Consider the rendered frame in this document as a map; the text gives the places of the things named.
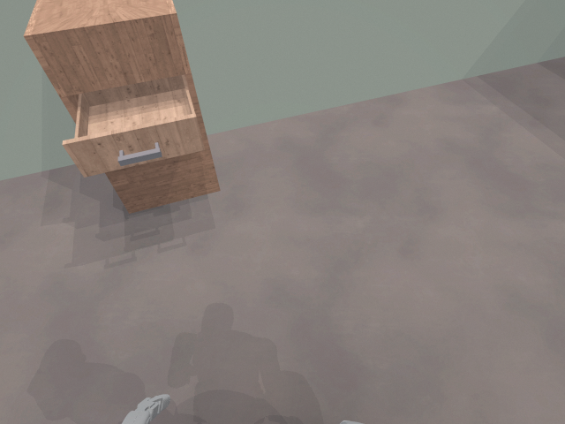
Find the handle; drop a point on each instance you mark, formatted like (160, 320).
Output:
(140, 156)

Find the left robot hand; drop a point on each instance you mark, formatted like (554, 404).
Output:
(147, 410)

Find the cabinet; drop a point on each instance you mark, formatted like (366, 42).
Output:
(90, 45)

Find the drawer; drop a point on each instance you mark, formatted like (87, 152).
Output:
(133, 118)

